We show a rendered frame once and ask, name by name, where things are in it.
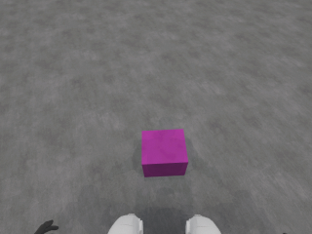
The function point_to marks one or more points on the robot thigh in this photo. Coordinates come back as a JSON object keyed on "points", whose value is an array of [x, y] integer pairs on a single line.
{"points": [[200, 225], [127, 224]]}

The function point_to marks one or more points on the robot left thigh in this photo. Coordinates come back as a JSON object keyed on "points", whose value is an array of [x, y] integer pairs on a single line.
{"points": [[127, 224]]}

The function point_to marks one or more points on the robot right thigh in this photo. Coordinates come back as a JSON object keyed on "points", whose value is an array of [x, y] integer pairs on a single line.
{"points": [[200, 225]]}

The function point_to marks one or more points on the carton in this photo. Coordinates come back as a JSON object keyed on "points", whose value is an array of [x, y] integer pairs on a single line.
{"points": [[163, 153]]}

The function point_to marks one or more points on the left robot hand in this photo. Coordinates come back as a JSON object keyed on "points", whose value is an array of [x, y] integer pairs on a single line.
{"points": [[46, 227]]}

